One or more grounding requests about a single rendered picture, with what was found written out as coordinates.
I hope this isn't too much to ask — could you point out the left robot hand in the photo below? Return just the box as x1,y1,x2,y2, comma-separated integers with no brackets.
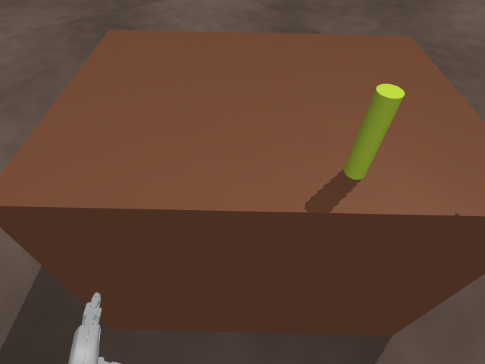
68,292,121,364

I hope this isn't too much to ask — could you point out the can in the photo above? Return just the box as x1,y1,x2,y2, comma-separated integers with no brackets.
344,83,405,180

